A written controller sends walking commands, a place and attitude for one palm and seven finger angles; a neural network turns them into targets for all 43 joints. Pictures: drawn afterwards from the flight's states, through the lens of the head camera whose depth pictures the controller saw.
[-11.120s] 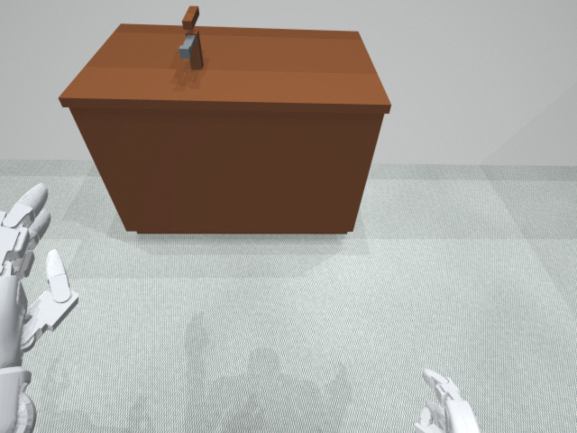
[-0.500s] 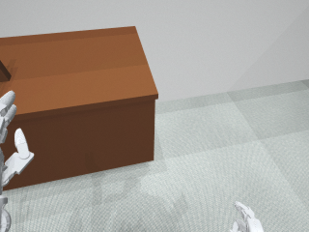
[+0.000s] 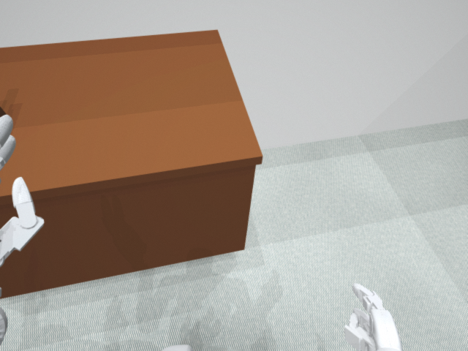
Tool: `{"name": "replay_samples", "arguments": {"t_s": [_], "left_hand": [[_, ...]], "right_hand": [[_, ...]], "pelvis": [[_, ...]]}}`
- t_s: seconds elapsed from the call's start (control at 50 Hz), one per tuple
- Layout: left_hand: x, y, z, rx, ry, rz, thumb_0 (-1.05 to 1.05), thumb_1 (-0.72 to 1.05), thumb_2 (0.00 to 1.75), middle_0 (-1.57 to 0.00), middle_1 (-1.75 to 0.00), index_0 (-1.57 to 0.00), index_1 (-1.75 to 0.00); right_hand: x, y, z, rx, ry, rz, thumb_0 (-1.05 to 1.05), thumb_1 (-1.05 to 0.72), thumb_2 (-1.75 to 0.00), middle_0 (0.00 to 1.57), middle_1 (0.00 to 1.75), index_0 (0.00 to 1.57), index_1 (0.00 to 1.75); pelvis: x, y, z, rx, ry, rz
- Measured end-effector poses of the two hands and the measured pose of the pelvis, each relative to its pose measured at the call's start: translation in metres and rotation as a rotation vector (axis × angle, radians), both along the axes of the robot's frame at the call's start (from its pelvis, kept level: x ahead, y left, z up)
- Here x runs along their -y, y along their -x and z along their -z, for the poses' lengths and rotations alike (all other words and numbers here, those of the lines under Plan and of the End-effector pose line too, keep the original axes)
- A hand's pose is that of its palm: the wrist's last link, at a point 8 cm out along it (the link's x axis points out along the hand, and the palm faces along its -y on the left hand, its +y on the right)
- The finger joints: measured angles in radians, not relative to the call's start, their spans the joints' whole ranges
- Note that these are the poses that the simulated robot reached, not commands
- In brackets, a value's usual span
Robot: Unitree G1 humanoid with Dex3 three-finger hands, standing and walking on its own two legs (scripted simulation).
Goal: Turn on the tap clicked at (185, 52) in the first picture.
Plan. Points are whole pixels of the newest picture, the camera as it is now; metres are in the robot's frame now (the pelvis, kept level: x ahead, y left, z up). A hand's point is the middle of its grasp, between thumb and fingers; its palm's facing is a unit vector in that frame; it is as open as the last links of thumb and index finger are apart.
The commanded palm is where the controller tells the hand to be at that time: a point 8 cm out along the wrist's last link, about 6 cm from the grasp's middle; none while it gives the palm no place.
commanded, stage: come to a stop and stand still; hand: left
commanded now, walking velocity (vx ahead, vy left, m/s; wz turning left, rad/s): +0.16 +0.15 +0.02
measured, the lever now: out of the picture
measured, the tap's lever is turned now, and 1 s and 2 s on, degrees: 0 0 0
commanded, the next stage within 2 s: look again from close up in 0.96 s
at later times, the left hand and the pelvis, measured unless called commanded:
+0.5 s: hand (48, 187) +0.28 +0.25 +0.17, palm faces +0.33 -0.84 -0.44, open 7.4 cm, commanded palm +0.22 +0.30 +0.19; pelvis +0.05 +0.02 +0.01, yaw -2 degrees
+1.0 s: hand (62, 219) +0.24 +0.22 +0.17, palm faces +0.36 -0.84 -0.40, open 7.4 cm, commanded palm +0.18 +0.26 +0.19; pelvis +0.01 -0.01 +0.01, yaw -2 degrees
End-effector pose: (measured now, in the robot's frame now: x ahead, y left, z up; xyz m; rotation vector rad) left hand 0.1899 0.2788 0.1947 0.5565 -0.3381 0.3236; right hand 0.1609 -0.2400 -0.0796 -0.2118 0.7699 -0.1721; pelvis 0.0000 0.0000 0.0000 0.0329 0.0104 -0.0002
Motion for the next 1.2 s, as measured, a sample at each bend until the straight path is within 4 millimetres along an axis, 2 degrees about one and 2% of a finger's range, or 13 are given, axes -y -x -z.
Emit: {"name": "replay_samples", "arguments": {"t_s": [0.06, 0.12, 0.24, 0.4, 0.56, 0.66, 0.82, 0.92, 1.04, 1.08, 1.12, 1.16, 1.2], "left_hand": [[-0.002, -0.014, -0.003, -0.013, 0.006, 0.000, 0.02, 0.89, 0.89, -0.22, -0.30, -0.21, -0.30], [0.006, -0.022, -0.007, -0.033, -0.008, 0.021, 0.02, 0.89, 0.89, -0.21, -0.30, -0.21, -0.30], [0.008, -0.036, -0.004, -0.080, 0.002, 0.006, 0.02, 0.89, 0.89, -0.22, -0.30, -0.21, -0.30], [-0.012, -0.050, 0.010, -0.101, 0.067, -0.006, 0.02, 0.89, 0.89, -0.22, -0.30, -0.21, -0.30], [-0.011, -0.049, -0.003, -0.065, 0.047, 0.034, 0.02, 0.89, 0.89, -0.22, -0.30, -0.21, -0.30], [0.005, -0.041, -0.004, -0.083, 0.041, 0.029, 0.02, 0.89, 0.89, -0.21, -0.30, -0.21, -0.30], [0.022, -0.020, 0.008, -0.132, 0.108, 0.004, 0.02, 0.89, 0.89, -0.22, -0.30, -0.21, -0.30], [0.020, -0.012, 0.009, -0.103, 0.123, -0.008, 0.02, 0.89, 0.89, -0.22, -0.30, -0.21, -0.30], [0.023, -0.007, 0.005, -0.101, 0.106, -0.011, 0.02, 0.89, 0.89, -0.22, -0.30, -0.21, -0.30], [0.013, -0.013, -0.013, -0.051, -0.012, 0.005, 0.02, 0.89, 0.89, -0.22, -0.30, -0.21, -0.30], [-0.004, -0.019, -0.029, 0.041, -0.035, -0.015, 0.02, 0.88, 0.89, -0.22, -0.30, -0.21, -0.30], [-0.012, -0.020, -0.033, 0.089, -0.005, -0.028, 0.02, 0.89, 0.89, -0.22, -0.30, -0.21, -0.30], [-0.008, -0.016, -0.028, 0.079, 0.033, 0.000, 0.02, 0.89, 0.89, -0.21, -0.30, -0.21, -0.30]], "right_hand": [[-0.015, -0.009, -0.001, 0.020, -0.047, -0.002, 0.01, -0.90, -0.90, 0.20, 0.30, 0.20, 0.30], [-0.027, -0.016, 0.004, 0.027, -0.089, -0.018, 0.01, -0.90, -0.90, 0.20, 0.30, 0.20, 0.30], [-0.034, -0.025, 0.016, -0.039, -0.124, -0.032, 0.01, -0.90, -0.90, 0.20, 0.30, 0.21, 0.30], [-0.028, -0.038, -0.001, -0.048, -0.010, -0.014, 0.01, -0.90, -0.90, 0.20, 0.30, 0.21, 0.30], [-0.035, -0.045, -0.022, 0.031, -0.011, -0.039, 0.01, -0.90, -0.90, 0.20, 0.30, 0.20, 0.30], [-0.030, -0.036, -0.016, 0.054, -0.063, -0.044, 0.01, -0.90, -0.90, 0.20, 0.30, 0.21, 0.30], [-0.001, -0.004, -0.002, -0.018, -0.047, 0.001, 0.01, -0.90, -0.90, 0.20, 0.30, 0.21, 0.30], [0.011, 0.014, -0.001, -0.061, -0.002, 0.018, 0.01, -0.90, -0.90, 0.20, 0.30, 0.20, 0.30], [0.016, 0.020, -0.007, -0.030, -0.001, 0.014, 0.01, -0.90, -0.90, 0.20, 0.30, 0.20, 0.30], [0.015, 0.022, -0.009, -0.024, 0.008, -0.017, 0.01, -0.90, -0.90, 0.20, 0.30, 0.20, 0.30], [0.013, 0.024, -0.010, -0.017, -0.004, -0.044, 0.01, -0.90, -0.90, 0.20, 0.30, 0.20, 0.30], [0.011, 0.025, -0.013, 0.015, -0.020, -0.054, 0.01, -0.90, -0.90, 0.20, 0.30, 0.20, 0.30], [0.008, 0.027, -0.017, 0.044, -0.033, -0.048, 0.01, -0.90, -0.90, 0.20, 0.30, 0.20, 0.30]], "pelvis": [[-0.003, -0.010, -0.003, -0.008, 0.009, 0.006], [-0.003, -0.022, -0.003, -0.011, 0.008, 0.010], [-0.003, -0.040, -0.005, -0.008, 0.019, 0.012], [-0.020, -0.050, -0.007, -0.003, 0.028, 0.017], [-0.018, -0.046, -0.013, -0.009, 0.025, 0.035], [-0.005, -0.037, -0.013, -0.002, 0.036, 0.040], [0.008, -0.027, -0.011, -0.010, 0.041, 0.035], [0.011, -0.020, -0.012, 0.009, 0.039, 0.029], [0.015, -0.011, -0.014, 0.008, 0.037, 0.033], [0.019, -0.003, -0.015, 0.011, 0.039, 0.024], [0.020, 0.004, -0.014, 0.010, 0.035, 0.035], [0.016, 0.009, -0.013, 0.008, 0.042, 0.050], [0.010, 0.011, -0.015, 0.010, 0.042, 0.059]]}}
